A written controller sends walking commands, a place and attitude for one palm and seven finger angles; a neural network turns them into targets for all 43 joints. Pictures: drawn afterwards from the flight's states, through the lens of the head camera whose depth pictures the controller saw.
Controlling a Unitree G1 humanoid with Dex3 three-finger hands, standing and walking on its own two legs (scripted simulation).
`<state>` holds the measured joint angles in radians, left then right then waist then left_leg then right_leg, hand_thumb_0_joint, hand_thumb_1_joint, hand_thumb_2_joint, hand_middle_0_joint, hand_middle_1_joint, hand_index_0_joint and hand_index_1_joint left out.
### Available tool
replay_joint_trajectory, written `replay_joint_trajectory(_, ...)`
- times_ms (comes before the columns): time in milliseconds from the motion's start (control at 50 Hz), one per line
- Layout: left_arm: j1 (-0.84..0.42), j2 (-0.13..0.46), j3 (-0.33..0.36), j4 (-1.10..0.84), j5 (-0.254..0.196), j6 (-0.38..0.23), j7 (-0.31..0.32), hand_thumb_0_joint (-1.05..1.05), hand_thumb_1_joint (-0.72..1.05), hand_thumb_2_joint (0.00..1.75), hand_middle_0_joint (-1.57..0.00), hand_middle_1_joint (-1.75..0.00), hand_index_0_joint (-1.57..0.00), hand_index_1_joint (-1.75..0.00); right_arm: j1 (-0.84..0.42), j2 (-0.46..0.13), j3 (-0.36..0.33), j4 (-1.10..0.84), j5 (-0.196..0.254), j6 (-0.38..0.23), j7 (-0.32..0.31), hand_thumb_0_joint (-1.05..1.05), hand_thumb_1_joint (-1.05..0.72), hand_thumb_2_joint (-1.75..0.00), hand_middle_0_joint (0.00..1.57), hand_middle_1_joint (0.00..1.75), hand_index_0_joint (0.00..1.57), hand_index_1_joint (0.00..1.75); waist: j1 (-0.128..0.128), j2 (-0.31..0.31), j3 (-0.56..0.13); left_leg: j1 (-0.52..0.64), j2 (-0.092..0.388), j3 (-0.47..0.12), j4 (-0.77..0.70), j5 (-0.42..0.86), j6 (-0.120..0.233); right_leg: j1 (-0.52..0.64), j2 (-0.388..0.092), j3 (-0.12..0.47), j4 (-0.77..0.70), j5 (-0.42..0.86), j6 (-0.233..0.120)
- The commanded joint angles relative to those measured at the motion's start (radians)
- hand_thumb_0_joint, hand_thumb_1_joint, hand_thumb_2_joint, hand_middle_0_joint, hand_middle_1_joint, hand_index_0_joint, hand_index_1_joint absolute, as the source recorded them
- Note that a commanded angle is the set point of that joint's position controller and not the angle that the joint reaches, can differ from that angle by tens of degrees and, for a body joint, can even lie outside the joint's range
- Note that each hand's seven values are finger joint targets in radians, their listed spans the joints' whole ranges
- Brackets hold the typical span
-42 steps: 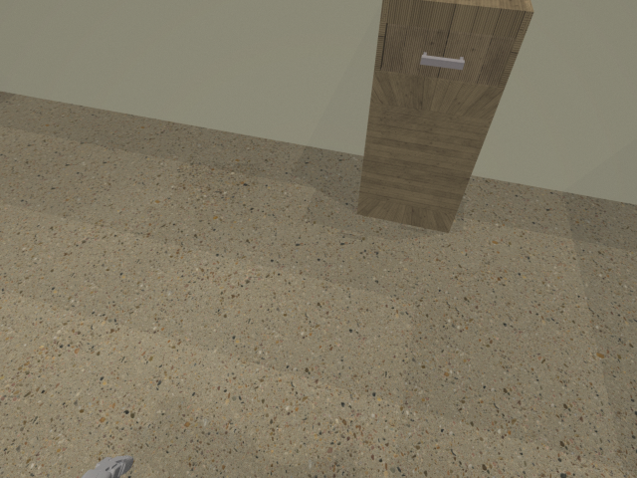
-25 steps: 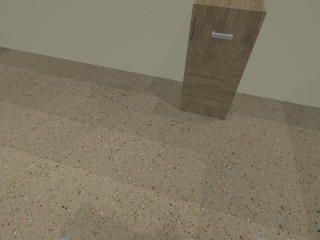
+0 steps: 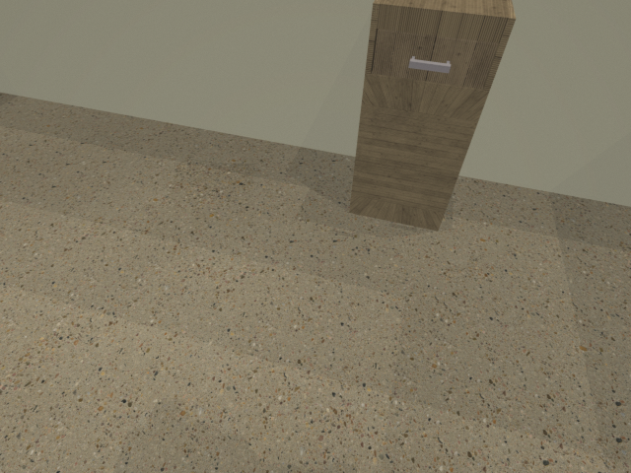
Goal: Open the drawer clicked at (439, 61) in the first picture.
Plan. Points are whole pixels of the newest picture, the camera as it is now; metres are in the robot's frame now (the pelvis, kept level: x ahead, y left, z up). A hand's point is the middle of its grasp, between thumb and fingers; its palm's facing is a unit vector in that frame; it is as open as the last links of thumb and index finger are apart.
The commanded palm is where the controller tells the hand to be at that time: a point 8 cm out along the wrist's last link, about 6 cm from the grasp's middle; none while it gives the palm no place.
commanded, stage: stand and wait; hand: left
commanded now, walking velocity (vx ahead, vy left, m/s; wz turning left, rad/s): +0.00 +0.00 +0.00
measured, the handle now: (429, 63) +1.30 -0.30 -0.03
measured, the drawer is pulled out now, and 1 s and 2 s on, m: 0.00 0.00 0.00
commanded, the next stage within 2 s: look at it before walking up in 0.14 s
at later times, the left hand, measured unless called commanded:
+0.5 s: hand out of the picture +0.07 +0.25 -0.16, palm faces -0.03 -0.95 -0.32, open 7.3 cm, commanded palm none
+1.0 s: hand out of the picture +0.08 +0.23 -0.16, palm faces -0.06 -0.95 -0.31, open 7.3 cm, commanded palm none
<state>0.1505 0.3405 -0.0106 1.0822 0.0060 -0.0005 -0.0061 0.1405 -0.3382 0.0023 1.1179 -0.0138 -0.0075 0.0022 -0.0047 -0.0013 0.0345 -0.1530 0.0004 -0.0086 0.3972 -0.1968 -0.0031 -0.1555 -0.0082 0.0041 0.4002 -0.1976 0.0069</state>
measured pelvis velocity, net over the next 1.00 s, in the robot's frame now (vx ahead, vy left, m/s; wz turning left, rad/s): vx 0.01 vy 0.00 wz -0.07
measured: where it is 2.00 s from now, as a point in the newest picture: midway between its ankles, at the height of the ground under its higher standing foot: outside the picture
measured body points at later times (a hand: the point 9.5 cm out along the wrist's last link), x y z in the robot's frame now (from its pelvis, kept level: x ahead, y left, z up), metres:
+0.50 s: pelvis +0.01 +0.00 +0.00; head +0.01 +0.00 +0.45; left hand +0.08 +0.29 -0.13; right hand +0.08 -0.30 -0.13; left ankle +0.01 +0.12 -0.74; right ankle +0.01 -0.12 -0.74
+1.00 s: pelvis +0.01 +0.00 +0.00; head +0.02 +0.00 +0.45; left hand +0.09 +0.28 -0.14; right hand +0.09 -0.29 -0.14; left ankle +0.01 +0.12 -0.74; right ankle +0.02 -0.12 -0.74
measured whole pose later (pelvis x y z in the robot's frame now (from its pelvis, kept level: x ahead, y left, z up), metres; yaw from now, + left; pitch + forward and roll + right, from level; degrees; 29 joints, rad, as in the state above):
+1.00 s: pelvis +0.01 +0.00 +0.00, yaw -4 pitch -2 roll +0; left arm 0.17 0.31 0.00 1.04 0.01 0.04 0.00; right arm 0.10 -0.30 -0.01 1.06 -0.02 0.01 -0.02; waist 0.02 -0.01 0.05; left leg -0.17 0.02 0.05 0.45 -0.25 -0.01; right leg -0.21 0.01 0.06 0.47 -0.23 0.01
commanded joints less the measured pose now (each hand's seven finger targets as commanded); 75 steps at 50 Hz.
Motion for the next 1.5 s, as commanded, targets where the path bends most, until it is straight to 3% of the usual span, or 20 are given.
replay_joint_trajectory(0, -0.052, 0.209, 0.044, -0.06, 0.005, -0.021, 0.016, 0.0, 0.9, 0.9, -0.2, -0.3, -0.2, -0.3, -0.059, -0.209, -0.041, -0.069, 0.004, -0.023, -0.01, 0.0, -0.9, -0.9, 0.2, 0.3, 0.2, 0.3, 0.007, -0.006, -0.024, -0.029, 0.105, -0.111, -0.093, -0.002, 0.033, -0.029, -0.108, 0.114, -0.099, -0.067, -0.036)
replay_joint_trajectory(800, -0.054, 0.212, 0.043, -0.058, 0.006, -0.026, 0.017, 0.0, 0.9, 0.9, -0.2, -0.3, -0.2, -0.3, -0.082, -0.215, -0.039, -0.071, 0.006, -0.026, -0.015, 0.0, -0.9, -0.9, 0.2, 0.3, 0.2, 0.3, 0.007, -0.002, -0.062, 0.049, 0.12, -0.094, -0.084, 0.16, 0.028, 0.01, -0.113, 0.101, -0.086, 0.14, -0.036)
replay_joint_trajectory(820, -0.055, 0.206, 0.044, -0.064, 0.006, -0.021, 0.016, 0.0, 0.9, 0.9, -0.2, -0.3, -0.2, -0.3, -0.078, -0.208, -0.041, -0.071, 0.005, -0.024, -0.017, 0.0, -0.9, -0.9, 0.2, 0.3, 0.2, 0.3, 0.006, 0.003, -0.053, 0.053, 0.123, -0.08, -0.067, 0.16, 0.025, -0.009, -0.109, 0.107, -0.076, 0.158, -0.037)
replay_joint_trajectory(880, 0.001, 0.102, 0.032, -0.069, 0.005, 0.014, 0.022, 0.0, 0.9, 0.9, -0.2, -0.3, -0.2, -0.3, -0.005, -0.092, -0.028, -0.075, 0.004, -0.001, -0.024, 0.0, -0.9, -0.9, 0.2, 0.3, 0.2, 0.3, -0.001, -0.001, -0.057, 0.054, 0.132, -0.031, -0.011, 0.179, 0.007, -0.053, -0.1, 0.118, -0.006, 0.228, -0.023)
replay_joint_trajectory(940, 0.022, 0.103, 0.045, -0.103, 0.009, 0.03, 0.017, 0.0, 0.9, 0.9, -0.2, -0.3, -0.2, -0.3, 0.009, -0.112, -0.048, -0.11, 0.003, 0.012, -0.032, 0.0, -0.9, -0.9, 0.2, 0.3, 0.2, 0.3, -0.001, 0.008, -0.052, 0.056, 0.162, -0.023, 0.02, 0.171, 0.02, -0.119, -0.074, 0.121, 0.067, 0.239, -0.023)
replay_joint_trajectory(960, 0.034, 0.099, 0.049, -0.114, 0.01, 0.033, 0.013, 0.0, 0.9, 0.9, -0.2, -0.3, -0.2, -0.3, 0.014, -0.118, -0.051, -0.119, 0.0, 0.015, -0.032, 0.0, -0.9, -0.9, 0.2, 0.3, 0.2, 0.3, -0.001, 0.023, -0.063, 0.055, 0.178, -0.026, 0.011, 0.093, 0.028, -0.134, -0.057, 0.114, 0.091, 0.165, -0.021)
replay_joint_trajectory(1020, 0.061, 0.067, 0.059, -0.143, 0.018, 0.041, -0.01, 0.0, 0.9, 0.9, -0.2, -0.3, -0.2, -0.3, 0.001, -0.162, -0.074, -0.153, -0.005, 0.017, -0.024, 0.0, -0.9, -0.9, 0.2, 0.3, 0.2, 0.3, 0.006, 0.141, -0.02, -0.01, 0.282, -0.144, -0.119, -0.334, 0.094, -0.216, 0.029, 0.044, 0.253, -0.214, -0.011)
replay_joint_trajectory(1040, 0.064, 0.058, 0.064, -0.153, 0.019, 0.042, -0.016, 0.0, 0.9, 0.9, -0.2, -0.3, -0.2, -0.3, -0.001, -0.174, -0.081, -0.163, -0.002, 0.012, -0.02, 0.0, -0.9, -0.9, 0.2, 0.3, 0.2, 0.3, 0.007, 0.197, -0.017, -0.041, 0.342, -0.189, -0.168, -0.398, 0.132, -0.221, 0.03, -0.001, 0.377, -0.264, -0.004)
replay_joint_trajectory(1060, 0.061, 0.053, 0.071, -0.169, 0.018, 0.042, -0.021, 0.0, 0.9, 0.9, -0.2, -0.3, -0.2, -0.3, -0.014, -0.172, -0.085, -0.174, -0.003, 0.006, -0.018, 0.0, -0.9, -0.9, 0.2, 0.3, 0.2, 0.3, 0.012, 0.209, 0.006, -0.05, 0.374, -0.194, -0.191, -0.394, 0.157, -0.252, 0.003, -0.006, 0.438, -0.307, -0.002)
replay_joint_trajectory(1100, 0.084, 0.03, 0.078, -0.179, 0.021, 0.032, -0.032, 0.0, 0.9, 0.9, -0.2, -0.3, -0.2, -0.3, -0.024, -0.159, -0.088, -0.182, -0.009, -0.001, -0.016, 0.0, -0.9, -0.9, 0.2, 0.3, 0.2, 0.3, 0.032, 0.165, 0.03, -0.097, 0.356, -0.106, -0.124, -0.346, 0.135, -0.199, -0.027, -0.02, 0.37, -0.297, -0.007)
replay_joint_trajectory(1120, 0.147, 0.013, 0.08, -0.161, 0.021, 0.024, -0.035, 0.0, 0.9, 0.9, -0.2, -0.3, -0.2, -0.3, -0.04, -0.148, -0.089, -0.183, -0.01, 0.0, -0.015, 0.0, -0.9, -0.9, 0.2, 0.3, 0.2, 0.3, 0.066, 0.136, 0.024, -0.153, 0.324, -0.041, -0.028, -0.334, 0.103, -0.096, -0.018, -0.045, 0.285, -0.249, -0.01)
replay_joint_trajectory(1140, 0.255, 0.018, 0.085, -0.128, 0.023, 0.015, -0.032, 0.0, 0.9, 0.9, -0.2, -0.3, -0.2, -0.3, -0.056, -0.126, -0.085, -0.189, -0.01, 0.004, -0.011, 0.0, -0.9, -0.9, 0.2, 0.3, 0.2, 0.3, 0.116, 0.038, 0.008, -0.252, 0.262, 0.034, 0.148, -0.369, 0.058, 0.042, 0.008, -0.054, 0.162, -0.185, -0.019)
replay_joint_trajectory(1160, 0.347, 0.095, 0.1, -0.106, 0.032, -0.005, -0.018, 0.0, 0.9, 0.9, -0.2, -0.3, -0.2, -0.3, -0.052, -0.047, -0.07, -0.217, 0.0, 0.009, -0.006, 0.0, -0.9, -0.9, 0.2, 0.3, 0.2, 0.3, 0.142, -0.269, 0.028, -0.454, 0.118, 0.157, 0.5, -0.443, -0.02, 0.138, -0.16, 0.272, -0.093, -0.338, -0.08)
replay_joint_trajectory(1180, 0.402, 0.171, 0.109, -0.104, 0.022, -0.017, 0.002, 0.0, 0.9, 0.9, -0.2, -0.3, -0.2, -0.3, -0.115, -0.001, -0.056, -0.277, -0.007, -0.002, 0.001, 0.0, -0.9, -0.9, 0.2, 0.3, 0.2, 0.3, 0.151, -0.421, 0.087, -0.651, 0.03, 0.115, 0.743, -0.455, -0.042, 0.106, -0.355, 0.686, -0.267, -0.297, -0.168)
replay_joint_trajectory(1200, 0.398, 0.148, 0.109, -0.112, 0.013, -0.024, 0.016, 0.0, 0.9, 0.9, -0.2, -0.3, -0.2, -0.3, -0.142, -0.038, -0.063, -0.289, -0.011, -0.013, 0.003, 0.0, -0.9, -0.9, 0.2, 0.3, 0.2, 0.3, 0.135, -0.252, 0.098, -0.646, 0.077, 0.002, 0.771, -0.336, -0.026, 0.094, -0.358, 0.659, -0.271, -0.252, -0.205)
replay_joint_trajectory(1220, 0.333, 0.117, 0.106, -0.128, 0.011, -0.032, 0.015, 0.0, 0.9, 0.9, -0.2, -0.3, -0.2, -0.3, -0.102, -0.037, -0.07, -0.27, -0.005, -0.018, 0.006, 0.0, -0.9, -0.9, 0.2, 0.3, 0.2, 0.3, 0.09, -0.189, 0.076, -0.61, 0.109, -0.006, 0.768, -0.239, -0.02, 0.073, -0.317, 0.599, -0.254, -0.312, -0.21)
replay_joint_trajectory(1240, 0.292, 0.091, 0.102, -0.137, 0.011, -0.038, 0.015, 0.0, 0.9, 0.9, -0.2, -0.3, -0.2, -0.3, -0.09, -0.032, -0.074, -0.253, -0.007, -0.024, 0.008, 0.0, -0.9, -0.9, 0.2, 0.3, 0.2, 0.3, 0.075, -0.134, 0.068, -0.583, 0.122, 0.001, 0.768, -0.198, -0.025, 0.046, -0.292, 0.57, -0.233, -0.295, -0.215)
replay_joint_trajectory(1280, 0.251, 0.045, 0.088, -0.149, 0.014, -0.05, 0.011, 0.0, 0.9, 0.9, -0.2, -0.3, -0.2, -0.3, -0.059, -0.013, -0.076, -0.235, -0.012, -0.02, 0.013, 0.0, -0.9, -0.9, 0.2, 0.3, 0.2, 0.3, 0.038, -0.071, 0.076, -0.518, 0.128, 0.006, 0.73, -0.107, -0.045, -0.029, -0.245, 0.441, -0.225, -0.201, -0.201)
replay_joint_trajectory(1360, 0.294, 0.028, 0.091, -0.126, 0.014, -0.066, 0.008, 0.0, 0.9, 0.9, -0.2, -0.3, -0.2, -0.3, -0.02, 0.033, -0.077, -0.231, -0.009, -0.015, 0.018, 0.0, -0.9, -0.9, 0.2, 0.3, 0.2, 0.3, 0.021, -0.08, 0.029, -0.509, 0.114, 0.03, 0.665, -0.001, -0.063, 0.022, -0.179, 0.326, -0.209, -0.029, -0.182)
replay_joint_trajectory(1480, 0.343, 0.017, 0.094, -0.099, 0.022, -0.066, 0.017, 0.0, 0.9, 0.9, -0.2, -0.3, -0.2, -0.3, -0.117, 0.053, -0.073, -0.288, -0.006, -0.029, 0.02, 0.0, -0.9, -0.9, 0.2, 0.3, 0.2, 0.3, 0.06, -0.114, 0.03, -0.541, 0.107, 0.042, 0.493, -0.006, -0.068, 0.108, -0.184, 0.339, -0.184, 0.036, -0.197)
